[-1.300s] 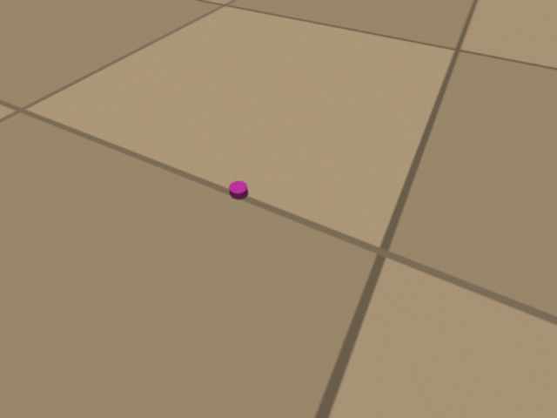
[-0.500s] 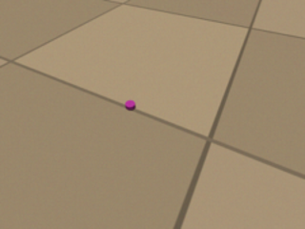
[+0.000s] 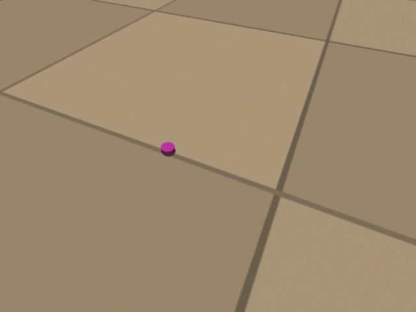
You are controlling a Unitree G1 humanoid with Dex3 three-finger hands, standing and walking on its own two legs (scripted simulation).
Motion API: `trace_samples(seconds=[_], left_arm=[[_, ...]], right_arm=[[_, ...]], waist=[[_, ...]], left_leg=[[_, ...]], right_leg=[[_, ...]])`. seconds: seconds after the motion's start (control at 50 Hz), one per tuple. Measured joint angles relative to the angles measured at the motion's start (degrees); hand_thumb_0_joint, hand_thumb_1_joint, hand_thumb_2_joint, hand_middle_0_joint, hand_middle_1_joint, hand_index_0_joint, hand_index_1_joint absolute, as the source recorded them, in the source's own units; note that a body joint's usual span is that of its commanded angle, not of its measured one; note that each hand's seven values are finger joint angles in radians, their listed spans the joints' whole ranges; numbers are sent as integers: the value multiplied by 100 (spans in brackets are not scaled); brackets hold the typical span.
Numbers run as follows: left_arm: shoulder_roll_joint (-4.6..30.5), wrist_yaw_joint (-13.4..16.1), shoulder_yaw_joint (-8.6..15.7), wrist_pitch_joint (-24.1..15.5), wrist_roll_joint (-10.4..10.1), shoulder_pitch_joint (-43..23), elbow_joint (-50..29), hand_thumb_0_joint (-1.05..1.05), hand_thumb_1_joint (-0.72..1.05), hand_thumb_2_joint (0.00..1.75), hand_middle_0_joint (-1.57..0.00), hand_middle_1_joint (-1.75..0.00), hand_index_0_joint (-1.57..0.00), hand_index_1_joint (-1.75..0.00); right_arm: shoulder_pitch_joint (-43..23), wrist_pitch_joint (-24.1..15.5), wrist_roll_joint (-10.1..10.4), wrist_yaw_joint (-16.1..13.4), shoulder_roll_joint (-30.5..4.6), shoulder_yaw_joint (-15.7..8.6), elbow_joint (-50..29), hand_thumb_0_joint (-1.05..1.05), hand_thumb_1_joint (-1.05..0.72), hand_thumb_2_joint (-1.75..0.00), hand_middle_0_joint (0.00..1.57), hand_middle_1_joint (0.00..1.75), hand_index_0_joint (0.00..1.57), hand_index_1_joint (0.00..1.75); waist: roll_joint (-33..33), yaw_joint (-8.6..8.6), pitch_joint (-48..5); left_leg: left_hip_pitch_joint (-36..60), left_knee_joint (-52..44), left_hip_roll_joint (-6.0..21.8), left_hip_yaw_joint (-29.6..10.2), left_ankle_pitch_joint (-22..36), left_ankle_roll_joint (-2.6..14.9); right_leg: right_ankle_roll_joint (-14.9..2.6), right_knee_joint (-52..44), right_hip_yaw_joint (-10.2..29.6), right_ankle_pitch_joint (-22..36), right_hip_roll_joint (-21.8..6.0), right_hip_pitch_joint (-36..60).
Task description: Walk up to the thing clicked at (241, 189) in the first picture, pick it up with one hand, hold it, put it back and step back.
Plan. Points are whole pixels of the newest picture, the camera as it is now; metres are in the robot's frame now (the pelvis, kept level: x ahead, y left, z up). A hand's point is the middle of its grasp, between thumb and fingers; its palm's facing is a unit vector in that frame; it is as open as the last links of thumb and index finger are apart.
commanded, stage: walk up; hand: left
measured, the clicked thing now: (167, 148) +1.29 +0.23 -0.75
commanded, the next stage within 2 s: none
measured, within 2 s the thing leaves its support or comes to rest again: neither
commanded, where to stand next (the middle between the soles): +0.89 +0.00 m, yaw -1 degrees
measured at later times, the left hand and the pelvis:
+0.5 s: hand (91, 309) +0.20 +0.26 -0.17, palm faces +0.01 -0.93 -0.36, open 7.4 cm; pelvis +0.19 -0.01 -0.02, yaw +1 degrees
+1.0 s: hand (120, 207) +0.43 +0.24 -0.12, palm faces +0.00 -0.89 -0.45, open 7.4 cm; pelvis +0.39 -0.06 -0.01, yaw +0 degrees
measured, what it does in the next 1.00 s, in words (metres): walks ahead: left foot, then right foot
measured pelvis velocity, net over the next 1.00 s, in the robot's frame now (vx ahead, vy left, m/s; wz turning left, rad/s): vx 0.39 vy -0.06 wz -0.01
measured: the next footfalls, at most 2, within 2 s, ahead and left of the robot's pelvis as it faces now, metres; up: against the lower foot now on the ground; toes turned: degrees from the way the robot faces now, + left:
left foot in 0.48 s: +0.35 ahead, +0.11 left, +0.00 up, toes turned +6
right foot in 0.86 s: +0.47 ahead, -0.18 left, +0.00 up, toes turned -6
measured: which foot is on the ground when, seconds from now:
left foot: down 0.00-0.10, up 0.12-0.46, down 0.48-0.86, up 0.88-1.00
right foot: down 0.00-0.50, up 0.52-0.84, down 0.86-1.00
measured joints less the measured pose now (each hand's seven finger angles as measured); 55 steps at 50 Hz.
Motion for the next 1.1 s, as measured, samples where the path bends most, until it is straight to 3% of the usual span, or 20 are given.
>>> trace_samples(seconds=[0.04, 0.08, 0.1, 0.12, 0.16, 0.22, 0.34, 0.42, 0.46, 0.5, 0.56, 0.62, 0.72, 0.82, 0.88, 0.92, 0.98, 1.1], left_arm=[[87, -53, 28, 6, -10, 48, -36, 1, 90, 89, -20, -30, -20, -30], [97, -87, 45, -82, -22, 92, -98, 1, 90, 90, -20, -30, -20, -30], [85, -86, 63, -162, -20, 123, -148, 1, 90, 90, -20, -30, -20, -30], [80, -64, 90, -252, 4, 168, -221, 1, 90, 89, -20, -30, -20, -30], [73, -14, 94, -340, -9, 263, -353, 1, 90, 89, -20, -30, -20, -30], [-20, 58, 35, -367, -98, 415, -470, 1, 90, 89, -20, -30, -20, -30], [-76, 90, -32, -352, -144, 619, -645, 1, 90, 89, -20, -30, -20, -30], [-18, 75, -69, -332, -149, 685, -793, 1, 90, 89, -20, -30, -20, -30], [24, 79, -93, -307, -162, 761, -833, 1, 90, 89, -20, -30, -20, -30], [48, 122, -117, -259, -197, 797, -836, 1, 90, 89, -20, -30, -20, -30], [-13, 183, -192, -172, -251, 716, -790, 1, 90, 89, -20, -30, -20, -30], [8, 143, -232, -217, -258, 690, -827, 1, 90, 89, -20, -30, -20, -30], [46, -33, -158, -249, -181, 633, -926, 1, 90, 89, -20, -30, -20, -30], [97, -140, -27, -278, -121, 615, -897, 1, 90, 89, -20, -30, -20, -30], [225, -89, 89, -400, -80, 747, -929, 1, 90, 89, -20, -30, -20, -30], [191, 14, 98, -456, -85, 743, -955, 1, 90, 89, -20, -30, -20, -30], [38, 76, -8, -463, -138, 769, -963, 1, 90, 89, -20, -30, -20, -30], [-22, 100, -96, -481, -158, 926, -992, 1, 90, 89, -20, -30, -20, -30]], right_arm=[[119, 12, -3, 20, -54, -49, -83, 1, -90, -89, 21, 30, 21, 30], [216, 91, -12, 36, -181, -90, -111, 1, -90, -89, 21, 30, 21, 30], [272, 141, -10, 35, -258, -106, -117, 1, -90, -89, 21, 30, 21, 30], [316, 198, 8, 18, -300, -111, -104, 1, -90, -89, 21, 30, 21, 30], [346, 283, 50, -13, -305, -77, -52, 1, -90, -89, 20, 30, 21, 30], [320, 233, 122, 16, -345, -17, -92, 1, -91, -89, 20, 30, 20, 30], [130, 158, 116, 157, -297, 11, -436, 1, -91, -89, 20, 30, 20, 30], [-58, 165, 77, 223, -178, 21, -570, 1, -91, -90, 20, 30, 20, 30], [-117, 128, 63, 232, -114, 15, -659, 1, -91, -89, 20, 30, 20, 30], [-195, 19, -8, 200, -56, -20, -801, 1, -90, -89, 20, 30, 21, 30], [-211, -97, 94, 132, 27, -15, -1049, 1, -90, -89, 20, 30, 21, 30], [-83, -109, 200, 73, 94, 64, -1154, 1, -90, -89, 20, 30, 21, 30], [251, -120, 153, 88, -25, 103, -1167, 1, -90, -89, 21, 30, 21, 30], [571, -49, 150, 145, -277, 26, -1063, 1, -90, -89, 21, 30, 21, 30], [744, 54, 130, 119, -370, -4, -976, 1, -90, -89, 21, 30, 21, 30], [698, 166, 139, 53, -393, -8, -831, 1, -90, -89, 20, 30, 21, 30], [558, 193, 206, 36, -437, 35, -703, 1, -91, -89, 20, 30, 20, 30], [419, 120, 174, 165, -330, 70, -782, 1, -91, -89, 20, 30, 20, 30]], waist=[[-28, -49, 56], [100, -76, 119], [240, -92, 136], [332, -85, 124], [354, -5, 111], [441, 92, 149], [470, 131, 345], [376, 217, 442], [266, 251, 421], [72, 239, 464], [-23, 111, 499], [-136, 58, 435], [-102, -17, 324], [153, -117, 192], [310, -70, 34], [462, 20, 41], [638, 131, 106], [571, 200, 170]], left_leg=[[163, -67, 23, 51, -115, -79], [266, 73, 149, 41, -308, -150], [194, 398, 274, -32, -535, -53], [-31, 1038, 310, -180, -843, 7], [-562, 2327, 95, -466, -1041, 34], [-1259, 3151, -64, -597, -589, 33], [-2034, 2082, 180, -453, 149, -131], [-1988, 1006, 331, -124, 712, -55], [-1767, 662, 275, 37, 792, 42], [-1628, 723, 132, 183, 1069, 101], [-1509, 1046, 84, 272, 632, 97], [-1046, 694, 72, 408, 545, 71], [-463, 263, 84, 516, 382, 68], [-202, 504, 208, 454, -149, -35], [-383, 1454, 378, 286, -863, 54], [-878, 2698, 229, -147, -1070, 64], [-1512, 3596, 8, -407, -745, 26], [-2124, 2612, 178, -362, -133, -146]], right_leg=[[14, 33, -8, -55, -97, -152], [83, -301, -142, 617, -134, -54], [97, -440, -261, 1046, -46, 69], [69, -430, -346, 1037, 36, 126], [-11, -530, -397, 840, 85, 322], [-52, -1126, -425, 919, 150, 812], [-66, -1756, -499, 850, 226, 1532], [-12, -1610, -547, 430, 251, 1819], [39, -1313, -531, 71, 192, 1885], [-1, -261, -464, -332, -19, 1603], [-129, 2080, 135, -228, 189, 528], [-106, 2751, 236, 202, 91, -366], [92, 1378, -12, 563, -374, -1099], [76, 120, -207, 1320, -501, -1023], [85, -31, -354, 1391, -349, -714], [98, 267, -466, 1105, -260, -697], [59, -57, -551, 1039, -192, -320], [45, -895, -678, 1061, -196, 430]])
